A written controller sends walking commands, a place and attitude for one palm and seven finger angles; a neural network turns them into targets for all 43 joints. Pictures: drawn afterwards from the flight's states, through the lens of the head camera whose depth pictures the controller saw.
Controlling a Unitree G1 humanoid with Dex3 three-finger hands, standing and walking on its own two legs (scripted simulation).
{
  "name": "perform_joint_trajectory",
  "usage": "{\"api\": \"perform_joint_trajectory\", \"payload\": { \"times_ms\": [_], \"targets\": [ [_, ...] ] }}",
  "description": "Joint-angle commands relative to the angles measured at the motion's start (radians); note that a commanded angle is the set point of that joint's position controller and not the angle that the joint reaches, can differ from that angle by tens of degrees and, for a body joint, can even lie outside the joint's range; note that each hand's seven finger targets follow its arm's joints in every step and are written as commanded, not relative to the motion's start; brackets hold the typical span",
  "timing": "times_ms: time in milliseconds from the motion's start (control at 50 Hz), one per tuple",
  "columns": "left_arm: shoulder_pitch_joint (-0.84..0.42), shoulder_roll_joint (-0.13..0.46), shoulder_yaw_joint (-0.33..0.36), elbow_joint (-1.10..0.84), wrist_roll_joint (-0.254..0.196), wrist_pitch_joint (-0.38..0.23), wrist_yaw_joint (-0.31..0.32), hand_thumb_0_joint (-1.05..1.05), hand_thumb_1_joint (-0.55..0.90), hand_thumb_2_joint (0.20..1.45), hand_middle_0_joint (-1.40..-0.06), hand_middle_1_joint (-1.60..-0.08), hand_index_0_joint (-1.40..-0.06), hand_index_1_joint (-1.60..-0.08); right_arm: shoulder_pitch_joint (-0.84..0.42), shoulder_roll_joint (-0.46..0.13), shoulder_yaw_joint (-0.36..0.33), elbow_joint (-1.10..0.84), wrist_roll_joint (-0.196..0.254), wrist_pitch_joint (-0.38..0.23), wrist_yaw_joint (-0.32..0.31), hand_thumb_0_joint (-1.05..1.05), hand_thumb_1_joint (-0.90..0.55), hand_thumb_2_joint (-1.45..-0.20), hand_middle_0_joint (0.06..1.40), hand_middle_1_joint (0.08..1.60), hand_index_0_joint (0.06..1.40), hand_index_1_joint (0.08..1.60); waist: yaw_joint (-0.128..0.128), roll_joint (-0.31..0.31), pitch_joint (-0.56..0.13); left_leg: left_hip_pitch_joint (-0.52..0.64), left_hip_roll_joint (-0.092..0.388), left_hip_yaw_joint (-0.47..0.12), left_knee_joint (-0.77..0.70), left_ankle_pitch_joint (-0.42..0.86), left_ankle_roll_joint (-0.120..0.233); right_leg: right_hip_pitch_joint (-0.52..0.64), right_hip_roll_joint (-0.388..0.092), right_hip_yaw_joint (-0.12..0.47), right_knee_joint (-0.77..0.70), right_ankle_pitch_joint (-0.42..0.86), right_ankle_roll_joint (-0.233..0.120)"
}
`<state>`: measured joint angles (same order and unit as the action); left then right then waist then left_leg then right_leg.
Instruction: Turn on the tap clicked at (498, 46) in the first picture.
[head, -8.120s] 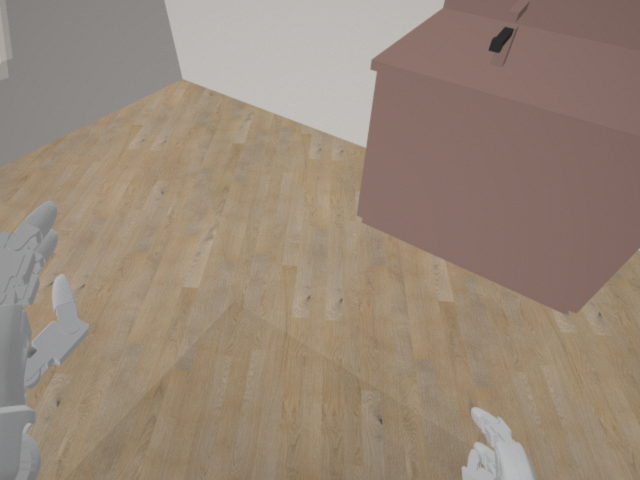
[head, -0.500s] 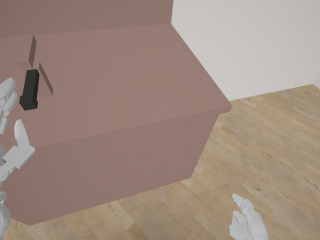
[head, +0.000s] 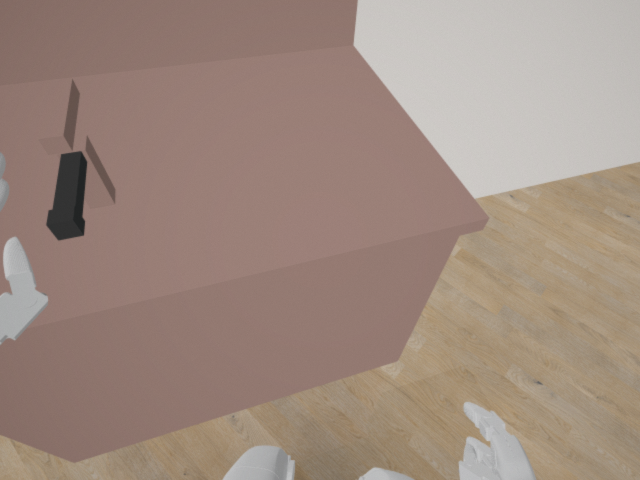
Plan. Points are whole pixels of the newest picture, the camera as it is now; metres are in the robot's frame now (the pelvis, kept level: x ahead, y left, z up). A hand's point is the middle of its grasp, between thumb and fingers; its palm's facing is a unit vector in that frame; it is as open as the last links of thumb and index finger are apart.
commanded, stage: come to a stop and stand still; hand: left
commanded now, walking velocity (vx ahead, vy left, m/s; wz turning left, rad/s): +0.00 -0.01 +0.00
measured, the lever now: (66, 223) +0.35 +0.34 +0.12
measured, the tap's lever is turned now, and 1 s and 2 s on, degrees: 0 0 0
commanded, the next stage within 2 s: look again from close up in 0.88 s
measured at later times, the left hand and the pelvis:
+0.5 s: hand (15, 278) +0.24 +0.30 +0.18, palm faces +0.43 -0.84 -0.34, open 7.4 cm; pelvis +0.03 +0.05 +0.02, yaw +1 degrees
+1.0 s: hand (1, 257) +0.25 +0.31 +0.19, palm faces +0.42 -0.83 -0.36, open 7.4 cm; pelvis +0.04 +0.06 +0.03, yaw +2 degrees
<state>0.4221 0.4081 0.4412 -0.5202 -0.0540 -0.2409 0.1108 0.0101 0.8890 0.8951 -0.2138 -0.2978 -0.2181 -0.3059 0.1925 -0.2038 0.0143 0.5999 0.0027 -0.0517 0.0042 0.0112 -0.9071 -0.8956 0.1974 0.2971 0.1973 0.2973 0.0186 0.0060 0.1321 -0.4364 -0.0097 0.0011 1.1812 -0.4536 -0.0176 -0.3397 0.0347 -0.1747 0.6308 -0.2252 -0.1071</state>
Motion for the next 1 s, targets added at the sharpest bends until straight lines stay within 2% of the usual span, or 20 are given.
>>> {"api": "perform_joint_trajectory", "payload": {
  "times_ms": [0, 40, 60, 80, 120, 160, 180, 200, 260, 300, 320, 340, 380, 460, 560, 680, 860, 940, 960, 980],
  "targets": [
    [-0.164, 0.117, 0.016, -0.218, 0.002, -0.028, 0.033, 0.0, 0.9, 0.9, -0.2, -0.3, -0.2, -0.3, -0.088, -0.086, -0.014, -0.153, -0.014, -0.07, -0.039, 0.0, -0.9, -0.9, 0.2, 0.3, 0.2, 0.3, -0.008, -0.104, -0.184, 0.219, 0.045, 0.063, -0.283, 0.084, 0.017, -0.166, -0.279, 0.289, -0.428, -0.317, -0.028],
    [-0.202, 0.123, -0.004, -0.232, 0.01, -0.006, 0.04, 0.0, 0.9, 0.9, -0.2, -0.3, -0.2, -0.3, -0.072, -0.09, -0.021, -0.141, -0.022, -0.079, -0.059, 0.0, -0.9, -0.9, 0.2, 0.3, 0.2, 0.3, -0.007, -0.079, -0.176, 0.323, -0.008, 0.137, -0.467, 0.104, 0.011, -0.19, -0.245, 0.257, -0.449, -0.538, -0.001],
    [-0.212, 0.138, 0.001, -0.253, 0.007, 0.001, 0.045, 0.0, 0.9, 0.9, -0.2, -0.3, -0.2, -0.3, -0.078, -0.097, -0.021, -0.141, -0.022, -0.085, -0.07, 0.0, -0.9, -0.9, 0.2, 0.3, 0.2, 0.3, -0.017, -0.003, -0.149, 0.368, -0.009, 0.122, -0.574, 0.118, 0.012, -0.211, -0.223, 0.24, -0.397, -0.545, 0.017],
    [-0.182, 0.123, -0.007, -0.236, 0.014, 0.0, 0.044, 0.0, 0.9, 0.9, -0.2, -0.3, -0.2, -0.3, -0.064, -0.086, -0.014, -0.146, -0.021, -0.088, -0.071, 0.0, -0.9, -0.9, 0.2, 0.3, 0.2, 0.3, -0.008, 0.04, -0.17, 0.356, -0.007, 0.095, -0.643, 0.1, 0.016, -0.15, -0.189, 0.204, -0.319, -0.514, 0.038],
    [-0.213, 0.126, 0.007, -0.241, 0.018, -0.003, 0.046, 0.0, 0.9, 0.9, -0.2, -0.3, -0.2, -0.3, -0.07, -0.115, -0.025, -0.174, -0.009, -0.094, -0.067, 0.0, -0.9, -0.9, 0.2, 0.3, 0.2, 0.3, -0.001, 0.137, -0.11, 0.164, 0.13, -0.131, -0.863, -0.057, 0.072, -0.045, -0.069, 0.155, -0.135, -0.384, 0.099],
    [-0.184, 0.156, 0.07, -0.187, 0.016, -0.006, 0.043, 0.0, 0.9, 0.9, -0.2, -0.3, -0.2, -0.3, -0.084, -0.102, -0.031, -0.183, 0.0, -0.101, -0.064, 0.0, -0.9, -0.9, 0.2, 0.3, 0.2, 0.3, -0.001, 0.301, -0.114, -0.052, 0.252, -0.297, -1.06, -0.3, 0.126, 0.127, 0.011, 0.144, 0.143, -0.215, 0.115],
    [-0.153, 0.115, 0.041, -0.15, 0.027, -0.003, 0.035, 0.0, 0.9, 0.9, -0.2, -0.3, -0.2, -0.3, -0.079, -0.092, -0.033, -0.189, -0.004, -0.104, -0.059, 0.0, -0.9, -0.9, 0.2, 0.3, 0.2, 0.3, -0.002, 0.279, -0.11, -0.083, 0.256, -0.303, -1.045, -0.277, 0.141, 0.151, -0.004, 0.169, 0.166, -0.166, 0.11],
    [-0.128, 0.092, 0.018, -0.136, 0.033, -0.001, 0.028, 0.0, 0.9, 0.9, -0.2, -0.3, -0.2, -0.3, -0.076, -0.093, -0.037, -0.191, -0.001, -0.107, -0.051, 0.0, -0.9, -0.9, 0.2, 0.3, 0.2, 0.3, 0.002, 0.222, -0.117, -0.068, 0.243, -0.238, -0.998, -0.22, 0.138, 0.163, -0.013, 0.176, 0.119, -0.135, 0.11],
    [-0.079, 0.088, 0.01, -0.139, 0.034, 0.0, 0.027, 0.0, 0.9, 0.9, -0.2, -0.3, -0.2, -0.3, -0.064, -0.105, -0.035, -0.195, 0.001, -0.121, -0.04, 0.0, -0.9, -0.9, 0.2, 0.3, 0.2, 0.3, 0.002, 0.122, -0.171, 0.023, 0.154, -0.092, -0.86, -0.025, 0.075, 0.234, -0.025, 0.182, -0.188, -0.041, 0.104],
    [-0.128, 0.105, 0.009, -0.139, 0.03, -0.004, 0.03, 0.0, 0.9, 0.9, -0.2, -0.3, -0.2, -0.3, -0.047, -0.105, -0.029, -0.175, -0.008, -0.127, -0.039, 0.0, -0.9, -0.9, 0.2, 0.3, 0.2, 0.3, -0.008, 0.048, -0.187, 0.098, 0.078, -0.036, -0.774, 0.169, 0.027, 0.206, -0.072, 0.271, -0.281, 0.099, 0.08],
    [-0.128, 0.066, -0.033, -0.109, 0.024, 0.007, 0.024, 0.0, 0.9, 0.9, -0.2, -0.3, -0.2, -0.3, -0.045, -0.106, -0.034, -0.162, -0.003, -0.132, -0.037, 0.0, -0.9, -0.9, 0.2, 0.3, 0.2, 0.3, -0.001, -0.035, -0.222, 0.163, 0.045, 0.007, -0.708, 0.209, 0.011, 0.164, -0.1, 0.33, -0.311, 0.062, 0.072],
    [-0.135, 0.068, -0.041, -0.105, 0.019, 0.018, 0.024, 0.0, 0.9, 0.9, -0.2, -0.3, -0.2, -0.3, -0.047, -0.108, -0.037, -0.16, -0.002, -0.13, -0.037, 0.0, -0.9, -0.9, 0.2, 0.3, 0.2, 0.3, -0.001, -0.07, -0.217, 0.21, 0.035, 0.008, -0.672, 0.249, 0.008, 0.114, -0.126, 0.358, -0.339, 0.043, 0.061],
    [-0.163, 0.087, -0.036, -0.132, 0.015, 0.023, 0.03, 0.0, 0.9, 0.9, -0.2, -0.3, -0.2, -0.3, -0.068, -0.106, -0.03, -0.151, -0.002, -0.128, -0.043, 0.0, -0.9, -0.9, 0.2, 0.3, 0.2, 0.3, -0.004, -0.018, -0.227, 0.256, 0.041, -0.002, -0.699, 0.307, 0.008, 0.107, -0.121, 0.323, -0.322, 0.082, 0.064],
    [-0.134, 0.138, 0.015, -0.149, 0.009, 0.027, 0.035, 0.0, 0.9, 0.9, -0.2, -0.3, -0.2, -0.3, -0.099, -0.109, -0.027, -0.154, -0.002, -0.118, -0.057, 0.0, -0.9, -0.9, 0.2, 0.3, 0.2, 0.3, 0.007, 0.042, -0.251, 0.291, 0.062, -0.027, -0.791, 0.355, 0.015, 0.144, -0.058, 0.238, -0.282, 0.107, 0.095],
    [-0.062, 0.127, 0.017, -0.17, 0.004, 0.019, 0.035, 0.0, 0.9, 0.9, -0.2, -0.3, -0.2, -0.3, -0.098, -0.111, -0.032, -0.166, 0.003, -0.114, -0.061, 0.0, -0.9, -0.9, 0.2, 0.3, 0.2, 0.3, 0.009, 0.086, -0.284, 0.29, 0.083, -0.052, -0.839, 0.409, 0.021, 0.203, -0.033, 0.19, -0.243, 0.155, 0.105],
    [-0.002, 0.099, 0.0, -0.129, 0.001, 0.022, 0.038, 0.0, 0.9, 0.9, -0.2, -0.3, -0.2, -0.3, -0.081, -0.118, -0.039, -0.167, 0.007, -0.104, -0.063, 0.0, -0.9, -0.9, 0.2, 0.3, 0.2, 0.3, 0.003, 0.056, -0.275, 0.259, 0.085, -0.037, -0.818, 0.476, 0.015, 0.228, -0.043, 0.186, -0.263, 0.217, 0.106],
    [-0.081, 0.122, -0.005, -0.159, 0.002, 0.02, 0.042, 0.0, 0.9, 0.9, -0.2, -0.3, -0.2, -0.3, -0.102, -0.123, -0.038, -0.163, 0.005, -0.095, -0.073, 0.0, -0.9, -0.9, 0.2, 0.3, 0.2, 0.3, -0.001, 0.079, -0.251, 0.265, 0.067, -0.022, -0.836, 0.368, 0.015, 0.202, -0.047, 0.198, -0.308, 0.18, 0.104],
    [-0.083, 0.101, -0.021, -0.139, 0.003, 0.018, 0.043, 0.0, 0.9, 0.9, -0.2, -0.3, -0.2, -0.3, -0.088, -0.121, -0.039, -0.167, 0.006, -0.092, -0.07, 0.0, -0.9, -0.9, 0.2, 0.3, 0.2, 0.3, 0.0, 0.06, -0.233, 0.244, 0.06, -0.032, -0.85, 0.327, 0.015, 0.211, -0.046, 0.205, -0.322, 0.157, 0.1],
    [-1.078, 0.908, 0.219, -0.543, 0.044, -0.156, 0.05, 0.0, 0.9, 0.9, -0.2, -0.3, -0.2, -0.3, 0.032, -0.171, 0.149, -0.309, 0.088, -0.062, -0.14, 0.0, -0.9, -0.9, 0.2, 0.3, 0.2, 0.3, -0.075, 0.282, -0.073, -0.014, 0.029, -0.064, -0.806, 0.095, 0.074, 0.183, -0.029, 0.22, -0.254, -0.05, 0.171],
    [-0.625, 0.339, 0.198, -0.009, 0.068, -0.077, 0.033, 0.0, 0.9, 0.9, -0.2, -0.3, -0.2, -0.3, -0.002, -0.037, 0.008, -0.211, 0.06, -0.116, -0.114, 0.0, -0.9, -0.9, 0.2, 0.3, 0.2, 0.3, 0.005, 0.099, -0.112, 0.146, 0.17, -0.101, -0.789, 0.117, 0.068, -0.028, -0.111, 0.199, -0.209, -0.187, 0.098]
  ]
}}
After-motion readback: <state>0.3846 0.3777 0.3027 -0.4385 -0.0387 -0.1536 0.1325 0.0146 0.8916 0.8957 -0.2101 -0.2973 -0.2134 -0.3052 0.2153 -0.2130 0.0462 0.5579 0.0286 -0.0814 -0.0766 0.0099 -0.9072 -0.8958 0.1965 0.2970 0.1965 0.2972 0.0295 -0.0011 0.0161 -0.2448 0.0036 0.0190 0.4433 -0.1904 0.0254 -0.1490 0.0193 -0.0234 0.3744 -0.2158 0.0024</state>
